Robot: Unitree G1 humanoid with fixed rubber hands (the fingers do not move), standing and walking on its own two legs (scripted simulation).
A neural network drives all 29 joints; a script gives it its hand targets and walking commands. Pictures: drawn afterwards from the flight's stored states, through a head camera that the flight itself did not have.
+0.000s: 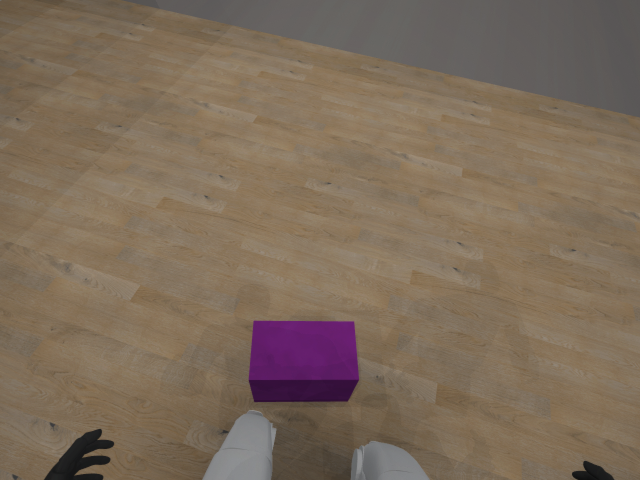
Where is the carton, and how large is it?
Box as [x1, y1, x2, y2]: [249, 321, 358, 401]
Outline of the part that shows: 253,322 249,382 254,401 339,401 348,399 358,380 353,321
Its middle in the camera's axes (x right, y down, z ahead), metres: -0.04 +0.35 +1.05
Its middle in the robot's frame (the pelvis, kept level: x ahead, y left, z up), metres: +0.44 +0.04 -0.59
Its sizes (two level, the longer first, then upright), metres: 0.267 0.152 0.211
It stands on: the floor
